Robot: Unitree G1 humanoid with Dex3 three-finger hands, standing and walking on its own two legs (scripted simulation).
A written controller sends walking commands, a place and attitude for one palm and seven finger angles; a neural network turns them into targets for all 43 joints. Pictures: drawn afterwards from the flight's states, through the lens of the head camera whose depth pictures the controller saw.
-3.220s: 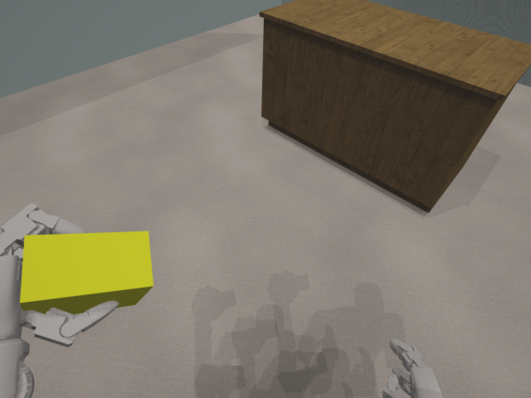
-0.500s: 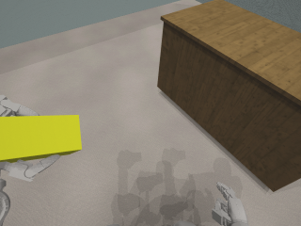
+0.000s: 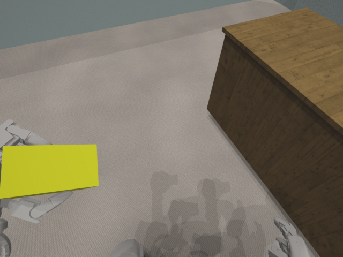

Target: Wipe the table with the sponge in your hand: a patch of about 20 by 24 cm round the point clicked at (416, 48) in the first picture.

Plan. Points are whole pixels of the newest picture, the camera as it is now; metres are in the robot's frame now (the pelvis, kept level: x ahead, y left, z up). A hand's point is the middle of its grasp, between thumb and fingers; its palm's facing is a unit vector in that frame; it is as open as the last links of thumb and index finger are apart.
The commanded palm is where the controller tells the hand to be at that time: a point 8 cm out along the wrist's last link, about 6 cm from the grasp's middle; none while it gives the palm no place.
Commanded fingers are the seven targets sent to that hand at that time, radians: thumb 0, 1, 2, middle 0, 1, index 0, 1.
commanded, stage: walk to a spot facing it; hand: left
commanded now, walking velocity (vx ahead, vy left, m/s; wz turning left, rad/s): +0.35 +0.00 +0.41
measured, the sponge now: (64, 170) +0.23 +0.19 +0.15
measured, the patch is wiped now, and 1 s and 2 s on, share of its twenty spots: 0.00 0.00 0.00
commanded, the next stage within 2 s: turn to face it in 0.56 s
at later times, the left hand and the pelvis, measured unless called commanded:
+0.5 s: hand (40, 131) +0.29 +0.25 +0.17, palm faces +0.58 -0.68 -0.45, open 10.4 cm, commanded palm +0.23 +0.28 +0.18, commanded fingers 0.00 0.10 1.30 -1.20 -1.60 -1.20 -1.60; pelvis +0.13 -0.03 -0.01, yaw +12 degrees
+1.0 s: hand (34, 111) +0.33 +0.27 +0.18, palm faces +0.60 -0.70 -0.40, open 10.4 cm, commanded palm +0.27 +0.30 +0.18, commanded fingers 0.00 0.10 1.30 -1.20 -1.60 -1.20 -1.60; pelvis +0.17 -0.01 +0.00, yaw +13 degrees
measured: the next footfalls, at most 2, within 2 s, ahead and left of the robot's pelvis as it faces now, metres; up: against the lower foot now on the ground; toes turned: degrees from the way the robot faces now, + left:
left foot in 0.06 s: +0.13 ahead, +0.13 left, +0.00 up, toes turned +12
right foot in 0.42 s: +0.23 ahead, -0.13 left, +0.00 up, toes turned -2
